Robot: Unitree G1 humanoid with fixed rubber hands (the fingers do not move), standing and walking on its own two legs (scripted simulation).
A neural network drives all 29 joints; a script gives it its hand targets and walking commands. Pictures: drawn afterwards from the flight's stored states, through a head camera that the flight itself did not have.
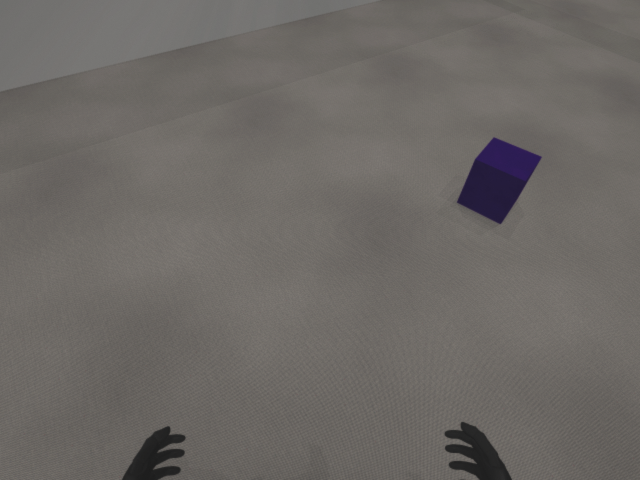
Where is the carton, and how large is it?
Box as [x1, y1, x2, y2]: [457, 138, 541, 223]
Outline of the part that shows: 493,138 475,159 457,202 500,223 517,198 541,157 496,138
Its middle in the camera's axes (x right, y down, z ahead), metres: +0.78 -0.24 +1.69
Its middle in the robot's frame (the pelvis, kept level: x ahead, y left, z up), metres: +1.32 -0.82 -0.63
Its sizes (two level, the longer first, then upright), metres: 0.210 0.200 0.250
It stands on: the floor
